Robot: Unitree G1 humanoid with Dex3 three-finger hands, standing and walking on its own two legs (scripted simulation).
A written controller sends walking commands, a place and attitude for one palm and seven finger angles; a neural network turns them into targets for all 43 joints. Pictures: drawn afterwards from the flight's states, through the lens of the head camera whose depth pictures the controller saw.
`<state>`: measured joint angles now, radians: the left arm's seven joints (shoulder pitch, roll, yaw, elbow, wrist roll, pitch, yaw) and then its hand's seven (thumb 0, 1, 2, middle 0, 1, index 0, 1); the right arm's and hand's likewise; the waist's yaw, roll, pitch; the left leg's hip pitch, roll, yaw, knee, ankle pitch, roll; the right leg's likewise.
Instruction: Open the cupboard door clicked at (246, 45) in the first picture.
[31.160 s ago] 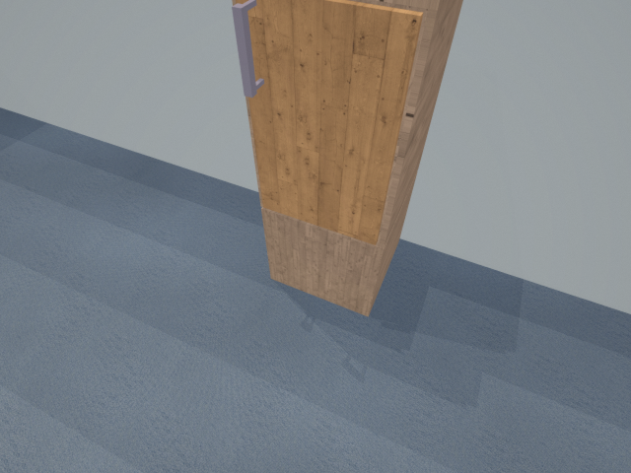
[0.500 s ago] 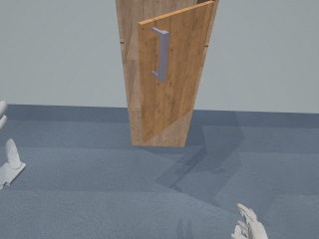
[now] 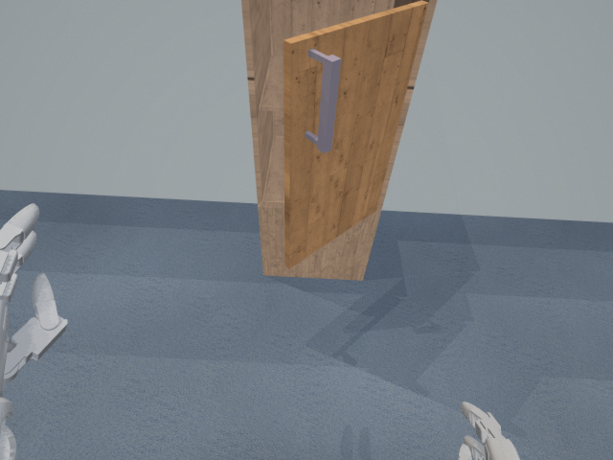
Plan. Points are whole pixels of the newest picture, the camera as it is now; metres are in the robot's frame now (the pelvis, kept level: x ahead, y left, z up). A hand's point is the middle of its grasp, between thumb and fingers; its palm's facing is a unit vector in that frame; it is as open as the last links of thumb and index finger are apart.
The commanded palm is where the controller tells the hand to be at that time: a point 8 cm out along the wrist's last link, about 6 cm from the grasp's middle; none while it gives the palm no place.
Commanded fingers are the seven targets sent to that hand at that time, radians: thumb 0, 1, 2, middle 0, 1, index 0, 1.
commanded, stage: let the arm hang, fingers relaxed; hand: left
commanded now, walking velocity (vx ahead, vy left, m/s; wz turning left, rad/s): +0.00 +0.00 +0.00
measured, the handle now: (319, 103) +0.66 +0.02 +0.14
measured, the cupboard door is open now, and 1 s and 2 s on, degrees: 43 43 43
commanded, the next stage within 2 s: look to check the result in 1.08 s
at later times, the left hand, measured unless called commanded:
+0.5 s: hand out of the picture -0.02 +0.18 -0.18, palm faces +0.06 -0.97 -0.22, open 7.2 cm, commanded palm none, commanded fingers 0.00 0.90 0.90 -0.20 -0.30 -0.20 -0.30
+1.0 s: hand out of the picture +0.10 +0.18 -0.16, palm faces +0.03 -0.97 -0.24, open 7.4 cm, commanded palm none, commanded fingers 0.00 0.90 0.90 -0.20 -0.30 -0.20 -0.30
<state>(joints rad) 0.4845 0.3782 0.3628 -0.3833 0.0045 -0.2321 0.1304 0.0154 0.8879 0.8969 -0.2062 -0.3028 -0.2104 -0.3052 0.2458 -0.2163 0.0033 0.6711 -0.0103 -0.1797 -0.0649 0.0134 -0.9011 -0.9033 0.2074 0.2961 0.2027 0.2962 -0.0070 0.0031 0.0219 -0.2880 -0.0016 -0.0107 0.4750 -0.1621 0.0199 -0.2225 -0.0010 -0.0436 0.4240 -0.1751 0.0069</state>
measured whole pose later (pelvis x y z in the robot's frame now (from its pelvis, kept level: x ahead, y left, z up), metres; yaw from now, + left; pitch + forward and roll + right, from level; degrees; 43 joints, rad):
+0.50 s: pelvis +0.01 -0.02 +0.00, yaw +3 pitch -1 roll -1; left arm 0.32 0.23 0.02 1.06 0.01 0.03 0.00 0.01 0.94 0.90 -0.20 -0.30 -0.21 -0.30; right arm 0.33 -0.19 -0.01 1.07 -0.02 0.04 -0.01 0.01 -0.91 -0.90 0.20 0.30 0.20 0.30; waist 0.00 -0.01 0.08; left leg -0.30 -0.01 -0.06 0.50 -0.18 0.00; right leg -0.24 -0.01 -0.09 0.48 -0.23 -0.02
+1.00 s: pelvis +0.04 -0.02 +0.00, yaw +1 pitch -2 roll +0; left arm 0.14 0.22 0.02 1.11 0.01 -0.02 0.01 0.00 0.91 0.90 -0.20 -0.30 -0.20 -0.30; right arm 0.17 -0.23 -0.01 1.12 -0.02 0.00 -0.02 0.00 -0.91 -0.90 0.21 0.30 0.20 0.30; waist -0.01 0.01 0.05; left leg -0.19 -0.01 -0.04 0.41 -0.18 -0.01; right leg -0.14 -0.01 -0.07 0.41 -0.24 -0.02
